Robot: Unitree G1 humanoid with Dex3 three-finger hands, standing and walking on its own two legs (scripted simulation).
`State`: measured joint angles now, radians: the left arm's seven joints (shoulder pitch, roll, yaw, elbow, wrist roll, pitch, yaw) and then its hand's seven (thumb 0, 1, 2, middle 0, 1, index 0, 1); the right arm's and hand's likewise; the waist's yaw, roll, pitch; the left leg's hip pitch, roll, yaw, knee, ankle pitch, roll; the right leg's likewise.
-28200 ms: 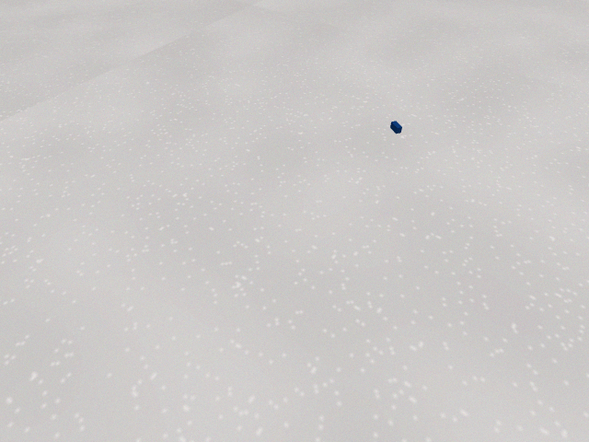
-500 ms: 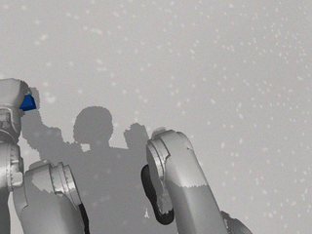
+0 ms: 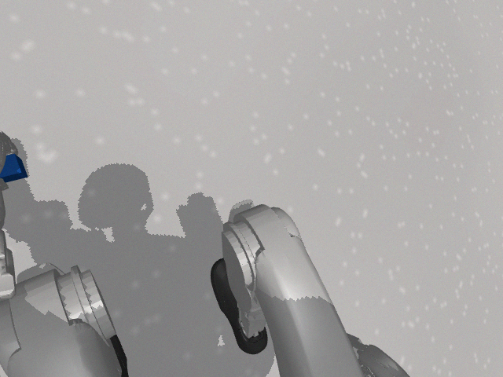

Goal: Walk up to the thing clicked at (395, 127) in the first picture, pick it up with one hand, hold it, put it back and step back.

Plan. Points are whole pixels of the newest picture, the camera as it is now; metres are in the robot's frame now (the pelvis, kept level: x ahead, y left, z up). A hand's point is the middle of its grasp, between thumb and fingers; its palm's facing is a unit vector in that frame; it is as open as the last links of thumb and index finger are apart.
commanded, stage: rest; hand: left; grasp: from above
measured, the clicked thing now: out of the picture +0.47 +0.26 -0.28
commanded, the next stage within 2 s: open in 0.36 s
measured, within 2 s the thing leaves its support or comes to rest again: neither
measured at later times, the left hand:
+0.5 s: hand out of the picture +0.45 +0.26 -0.25, palm faces -0.46 -0.14 -0.88, open 6.2 cm
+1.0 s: hand out of the picture +0.45 +0.27 -0.25, palm faces -0.45 -0.14 -0.88, open 9.0 cm
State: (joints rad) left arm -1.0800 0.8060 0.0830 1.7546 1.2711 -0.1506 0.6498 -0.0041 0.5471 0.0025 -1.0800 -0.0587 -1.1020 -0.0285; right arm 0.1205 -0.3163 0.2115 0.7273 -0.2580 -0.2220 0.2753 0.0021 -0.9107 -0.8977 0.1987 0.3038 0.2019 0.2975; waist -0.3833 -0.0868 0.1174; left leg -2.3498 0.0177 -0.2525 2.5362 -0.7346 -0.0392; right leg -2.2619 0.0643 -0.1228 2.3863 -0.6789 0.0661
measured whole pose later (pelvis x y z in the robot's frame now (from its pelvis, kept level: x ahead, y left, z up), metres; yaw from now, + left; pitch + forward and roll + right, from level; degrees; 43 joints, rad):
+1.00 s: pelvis -0.01 +0.00 +0.00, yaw -2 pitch +28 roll -14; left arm -1.11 0.89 0.05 1.81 1.24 -0.14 0.68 0.00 0.23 0.35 -0.73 -0.37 -0.74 -0.35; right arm 0.11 -0.34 0.28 0.69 -0.27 -0.28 0.31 0.00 -0.91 -0.90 0.20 0.30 0.20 0.30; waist -0.42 -0.13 0.17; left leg -2.33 0.02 -0.28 2.54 -0.73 -0.03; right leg -2.22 0.07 -0.15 2.35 -0.66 0.08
